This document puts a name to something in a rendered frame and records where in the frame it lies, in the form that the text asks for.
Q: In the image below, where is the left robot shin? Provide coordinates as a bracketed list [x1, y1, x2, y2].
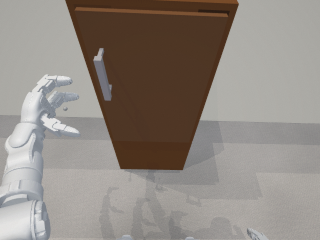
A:
[122, 235, 132, 239]

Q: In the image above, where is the robot left upper arm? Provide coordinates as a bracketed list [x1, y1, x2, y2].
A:
[0, 199, 51, 240]

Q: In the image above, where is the robot left forearm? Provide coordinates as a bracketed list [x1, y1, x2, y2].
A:
[0, 122, 46, 208]

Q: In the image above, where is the handle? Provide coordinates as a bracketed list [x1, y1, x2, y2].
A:
[93, 48, 112, 101]

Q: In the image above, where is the robot right hand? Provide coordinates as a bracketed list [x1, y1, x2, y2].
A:
[247, 228, 269, 240]

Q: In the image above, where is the cupboard door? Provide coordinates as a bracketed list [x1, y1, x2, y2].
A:
[74, 7, 228, 143]

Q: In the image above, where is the robot left hand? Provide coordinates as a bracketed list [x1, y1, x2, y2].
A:
[20, 74, 81, 137]

